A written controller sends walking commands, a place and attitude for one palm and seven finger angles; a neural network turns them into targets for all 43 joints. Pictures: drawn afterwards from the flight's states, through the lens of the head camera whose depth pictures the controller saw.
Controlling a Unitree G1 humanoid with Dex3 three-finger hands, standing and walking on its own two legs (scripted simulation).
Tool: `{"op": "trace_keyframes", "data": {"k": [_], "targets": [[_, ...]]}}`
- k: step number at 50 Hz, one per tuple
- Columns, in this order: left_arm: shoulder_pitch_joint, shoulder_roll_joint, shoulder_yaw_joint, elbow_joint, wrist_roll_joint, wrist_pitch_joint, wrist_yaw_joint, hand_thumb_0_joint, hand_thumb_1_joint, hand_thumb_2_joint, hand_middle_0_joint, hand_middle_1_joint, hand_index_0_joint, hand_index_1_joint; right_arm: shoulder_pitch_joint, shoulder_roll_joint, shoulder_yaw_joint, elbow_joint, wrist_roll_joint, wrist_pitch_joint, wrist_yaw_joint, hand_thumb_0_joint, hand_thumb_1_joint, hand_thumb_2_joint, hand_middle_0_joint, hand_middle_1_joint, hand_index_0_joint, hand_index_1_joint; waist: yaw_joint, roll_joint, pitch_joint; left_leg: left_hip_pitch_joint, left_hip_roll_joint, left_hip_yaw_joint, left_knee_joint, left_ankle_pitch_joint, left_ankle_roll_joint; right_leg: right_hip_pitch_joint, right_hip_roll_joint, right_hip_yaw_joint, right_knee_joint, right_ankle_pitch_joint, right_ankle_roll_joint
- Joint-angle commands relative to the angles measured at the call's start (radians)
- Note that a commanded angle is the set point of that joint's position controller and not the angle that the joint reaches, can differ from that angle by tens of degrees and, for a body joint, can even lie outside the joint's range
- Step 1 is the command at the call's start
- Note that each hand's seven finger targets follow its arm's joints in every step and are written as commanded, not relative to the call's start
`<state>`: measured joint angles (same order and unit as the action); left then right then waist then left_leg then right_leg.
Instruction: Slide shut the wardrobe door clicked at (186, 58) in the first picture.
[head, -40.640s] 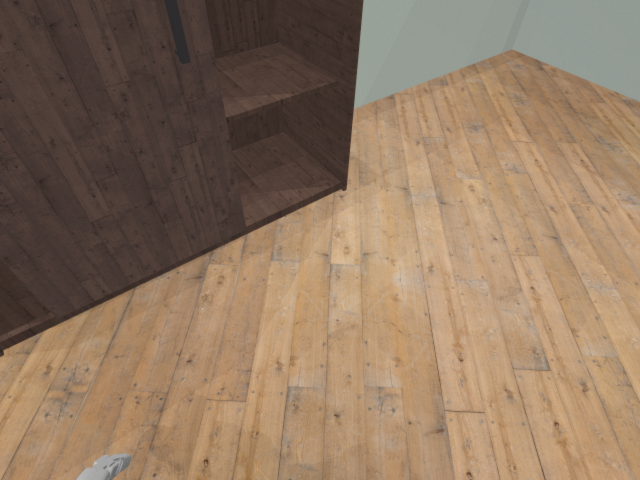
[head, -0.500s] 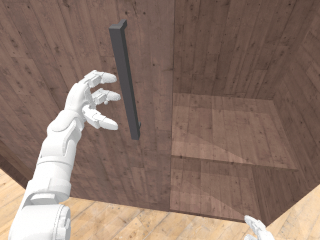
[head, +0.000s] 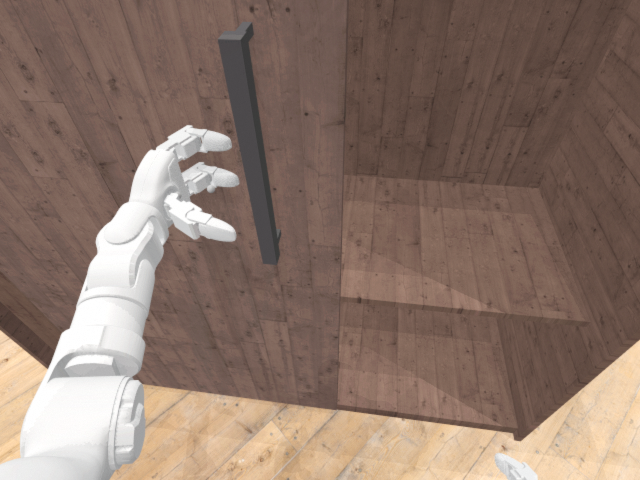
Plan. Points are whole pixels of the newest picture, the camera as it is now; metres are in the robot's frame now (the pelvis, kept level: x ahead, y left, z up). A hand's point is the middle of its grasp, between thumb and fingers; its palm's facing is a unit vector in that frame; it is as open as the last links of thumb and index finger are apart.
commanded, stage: move the hooked fingers beside the handle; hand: left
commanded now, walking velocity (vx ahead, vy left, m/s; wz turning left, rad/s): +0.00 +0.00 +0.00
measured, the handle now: (260, 164) +0.45 +0.08 +0.19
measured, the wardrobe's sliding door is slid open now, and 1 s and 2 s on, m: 0.52 0.52 0.52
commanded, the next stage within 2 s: none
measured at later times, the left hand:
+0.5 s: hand (208, 188) +0.42 +0.14 +0.18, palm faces -0.17 -0.98 -0.03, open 13.1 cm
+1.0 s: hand (208, 188) +0.42 +0.14 +0.18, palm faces -0.16 -0.99 -0.04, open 13.0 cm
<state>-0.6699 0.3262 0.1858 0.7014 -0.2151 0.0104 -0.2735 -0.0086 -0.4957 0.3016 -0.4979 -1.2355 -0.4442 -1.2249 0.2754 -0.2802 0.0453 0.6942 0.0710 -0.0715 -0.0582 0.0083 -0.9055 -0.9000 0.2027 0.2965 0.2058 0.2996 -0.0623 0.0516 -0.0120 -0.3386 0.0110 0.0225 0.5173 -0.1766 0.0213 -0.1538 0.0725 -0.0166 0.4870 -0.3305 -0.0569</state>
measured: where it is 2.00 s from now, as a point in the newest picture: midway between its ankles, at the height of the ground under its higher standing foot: outside the picture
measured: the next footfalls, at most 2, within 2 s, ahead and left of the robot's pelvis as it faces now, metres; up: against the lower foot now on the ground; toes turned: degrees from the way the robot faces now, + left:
none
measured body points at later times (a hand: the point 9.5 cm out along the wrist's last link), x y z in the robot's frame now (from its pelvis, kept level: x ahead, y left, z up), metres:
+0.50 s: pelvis -0.01 +0.00 +0.00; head -0.01 -0.01 +0.45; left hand +0.42 +0.19 +0.18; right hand +0.10 -0.25 -0.11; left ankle +0.06 +0.11 -0.73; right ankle -0.04 -0.08 -0.73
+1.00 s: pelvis +0.00 +0.00 +0.00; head +0.00 -0.02 +0.45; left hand +0.42 +0.19 +0.18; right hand +0.12 -0.26 -0.10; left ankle +0.06 +0.11 -0.73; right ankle -0.04 -0.08 -0.73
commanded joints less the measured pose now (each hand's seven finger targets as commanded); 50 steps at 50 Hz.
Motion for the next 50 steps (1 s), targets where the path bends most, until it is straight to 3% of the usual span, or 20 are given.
{"op": "trace_keyframes", "data": {"k": [1,2,7,9,13,15,19,28,30,33,35,38,40,46,47,49,50], "targets": [[-0.586,0.309,0.114,-0.185,-0.009,-0.082,0.063,0.000,-0.500,0.300,-0.300,-1.200,-0.300,-1.200,-0.072,-0.132,-0.045,-0.128,0.005,-0.070,-0.013,0.000,-0.900,-0.900,0.200,0.300,0.200,0.300,-0.003,-0.043,-0.231,0.258,0.001,-0.034,-0.031,-0.023,0.049,-0.181,-0.052,0.057,-0.134,0.149,0.050],[-0.570,0.322,0.132,-0.159,-0.012,-0.079,0.064,0.000,-0.500,0.300,-0.300,-1.200,-0.300,-1.200,-0.066,-0.132,-0.044,-0.125,0.004,-0.072,-0.013,0.000,-0.900,-0.900,0.200,0.300,0.200,0.300,0.001,-0.063,-0.228,0.249,0.000,-0.037,-0.030,-0.028,0.050,-0.177,-0.051,0.060,-0.137,0.143,0.050],[-0.613,0.317,0.119,-0.181,-0.008,-0.098,0.064,0.000,-0.500,0.300,-0.300,-1.200,-0.300,-1.200,-0.064,-0.133,-0.043,-0.122,0.004,-0.087,-0.011,0.000,-0.900,-0.900,0.200,0.300,0.200,0.300,-0.001,-0.035,-0.250,0.271,0.003,-0.042,-0.033,-0.022,0.049,-0.178,-0.051,0.055,-0.134,0.142,0.048],[-0.605,0.343,0.136,-0.141,-0.010,-0.101,0.066,0.000,-0.500,0.300,-0.300,-1.200,-0.300,-1.200,-0.061,-0.135,-0.040,-0.114,0.005,-0.085,-0.014,0.000,-0.900,-0.900,0.200,0.300,0.200,0.300,-0.003,-0.077,-0.218,0.232,0.003,-0.035,-0.032,-0.046,0.051,-0.170,-0.054,0.062,-0.141,0.130,0.052],[-0.616,0.333,0.123,-0.152,-0.008,-0.110,0.062,0.000,-0.500,0.300,-0.300,-1.200,-0.300,-1.200,-0.059,-0.132,-0.040,-0.114,0.004,-0.094,-0.014,0.000,-0.900,-0.900,0.200,0.300,0.200,0.300,0.001,-0.038,-0.234,0.251,0.003,-0.037,-0.033,-0.025,0.048,-0.164,-0.055,0.054,-0.132,0.150,0.048],[-0.619,0.358,0.147,-0.131,-0.009,-0.106,0.065,0.000,-0.500,0.300,-0.300,-1.200,-0.300,-1.200,-0.058,-0.137,-0.040,-0.111,0.004,-0.097,-0.016,0.000,-0.900,-0.900,0.200,0.300,0.200,0.300,0.001,-0.074,-0.225,0.239,0.005,-0.037,-0.033,-0.037,0.050,-0.166,-0.054,0.060,-0.136,0.141,0.052],[-0.636,0.384,0.164,-0.142,-0.012,-0.112,0.062,0.000,-0.500,0.300,-0.300,-1.200,-0.300,-1.200,-0.061,-0.139,-0.038,-0.111,0.005,-0.102,-0.019,0.000,-0.900,-0.900,0.200,0.300,0.200,0.300,0.005,-0.049,-0.239,0.244,0.006,-0.038,-0.035,-0.040,0.049,-0.156,-0.057,0.064,-0.136,0.136,0.051],[-0.637,0.353,0.142,-0.195,-0.013,-0.116,0.065,0.000,-0.500,0.300,-0.300,-1.200,-0.300,-1.200,-0.063,-0.131,-0.037,-0.112,0.005,-0.114,-0.020,0.000,-0.900,-0.900,0.200,0.300,0.200,0.300,0.005,-0.038,-0.254,0.300,0.012,-0.042,-0.044,-0.007,0.048,-0.155,-0.052,0.044,-0.136,0.158,0.047],[-0.636,0.391,0.177,-0.207,-0.012,-0.115,0.068,0.000,-0.500,0.300,-0.300,-1.200,-0.300,-1.200,-0.068,-0.137,-0.038,-0.116,0.003,-0.117,-0.022,0.000,-0.900,-0.900,0.200,0.300,0.200,0.300,0.010,-0.054,-0.267,0.294,0.012,-0.043,-0.047,-0.006,0.048,-0.142,-0.051,0.050,-0.137,0.164,0.049],[-0.625,0.378,0.164,-0.222,-0.012,-0.113,0.066,0.000,-0.500,0.300,-0.300,-1.200,-0.300,-1.200,-0.069,-0.131,-0.038,-0.117,0.002,-0.119,-0.024,0.000,-0.900,-0.900,0.200,0.300,0.200,0.300,0.014,-0.037,-0.271,0.309,0.012,-0.039,-0.048,0.021,0.048,-0.131,-0.053,0.045,-0.135,0.190,0.047],[-0.614,0.428,0.208,-0.232,-0.010,-0.111,0.068,0.000,-0.500,0.300,-0.300,-1.200,-0.300,-1.200,-0.075,-0.137,-0.037,-0.121,0.003,-0.117,-0.026,0.000,-0.900,-0.900,0.200,0.300,0.200,0.300,0.022,-0.049,-0.284,0.301,0.010,-0.037,-0.050,0.034,0.049,-0.106,-0.053,0.053,-0.135,0.212,0.047],[-0.625,0.377,0.162,-0.239,-0.018,-0.107,0.061,0.000,-0.500,0.300,-0.300,-1.200,-0.300,-1.200,-0.081,-0.130,-0.034,-0.119,0.004,-0.119,-0.029,0.000,-0.900,-0.900,0.200,0.300,0.200,0.300,0.014,-0.027,-0.257,0.313,0.014,-0.036,-0.057,0.023,0.046,-0.119,-0.055,0.044,-0.142,0.195,0.047],[-0.627,0.394,0.180,-0.244,-0.017,-0.104,0.062,0.000,-0.500,0.300,-0.300,-1.200,-0.300,-1.200,-0.084,-0.134,-0.034,-0.118,0.005,-0.122,-0.030,0.000,-0.900,-0.900,0.200,0.300,0.200,0.300,0.014,-0.008,-0.264,0.334,0.016,-0.041,-0.061,0.014,0.045,-0.136,-0.051,0.044,-0.146,0.179,0.047],[-0.649,0.389,0.169,-0.265,-0.021,-0.101,0.061,0.000,-0.500,0.300,-0.300,-1.200,-0.300,-1.200,-0.091,-0.138,-0.032,-0.115,0.005,-0.127,-0.035,0.000,-0.900,-0.900,0.200,0.300,0.200,0.300,0.011,-0.023,-0.275,0.345,0.013,-0.038,-0.062,0.044,0.049,-0.115,-0.053,0.046,-0.144,0.220,0.049],[-0.645,0.391,0.176,-0.271,-0.024,-0.099,0.061,0.000,-0.500,0.300,-0.300,-1.200,-0.300,-1.200,-0.091,-0.138,-0.035,-0.116,0.005,-0.129,-0.035,0.000,-0.900,-0.900,0.200,0.300,0.200,0.300,0.011,-0.054,-0.292,0.352,0.014,-0.039,-0.062,0.051,0.050,-0.106,-0.052,0.045,-0.144,0.227,0.051],[-0.633,0.380,0.168,-0.254,-0.031,-0.099,0.059,0.000,-0.500,0.300,-0.300,-1.200,-0.300,-1.200,-0.093,-0.137,-0.032,-0.108,0.006,-0.128,-0.037,0.000,-0.900,-0.900,0.200,0.300,0.200,0.300,0.011,-0.044,-0.266,0.340,0.012,-0.034,-0.062,0.044,0.051,-0.107,-0.054,0.048,-0.149,0.228,0.052],[-0.633,0.416,0.196,-0.246,-0.032,-0.097,0.059,0.000,-0.500,0.300,-0.300,-1.200,-0.300,-1.200,-0.089,-0.141,-0.033,-0.103,0.006,-0.129,-0.038,0.000,-0.900,-0.900,0.200,0.300,0.200,0.300,0.015,-0.065,-0.274,0.332,0.014,-0.030,-0.060,0.049,0.053,-0.092,-0.056,0.052,-0.149,0.243,0.055]]}}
